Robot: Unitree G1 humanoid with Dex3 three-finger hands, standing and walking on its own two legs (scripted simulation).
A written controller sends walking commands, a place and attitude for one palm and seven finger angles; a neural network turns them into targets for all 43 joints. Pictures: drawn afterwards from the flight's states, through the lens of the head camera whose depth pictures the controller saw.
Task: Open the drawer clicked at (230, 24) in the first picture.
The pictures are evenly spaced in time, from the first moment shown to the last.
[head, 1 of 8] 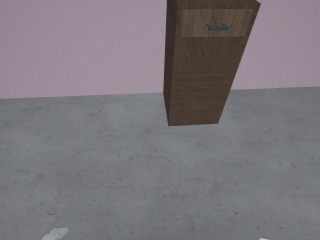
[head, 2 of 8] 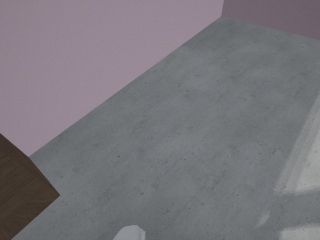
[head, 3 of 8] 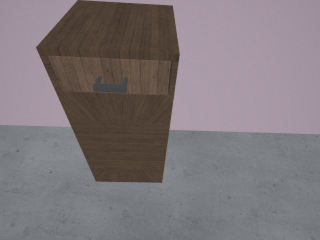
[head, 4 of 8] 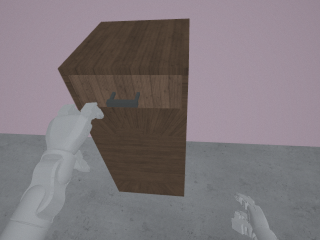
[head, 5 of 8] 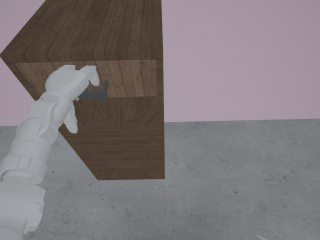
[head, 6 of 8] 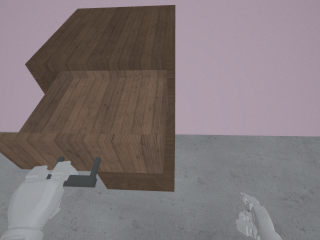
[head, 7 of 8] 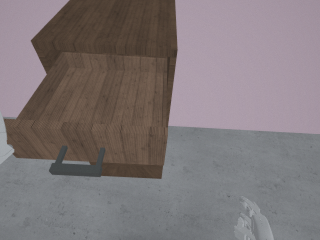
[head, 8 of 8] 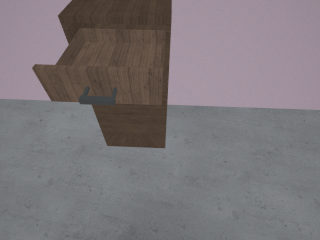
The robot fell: no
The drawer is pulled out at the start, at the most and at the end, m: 0.00 0.30 0.30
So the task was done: yes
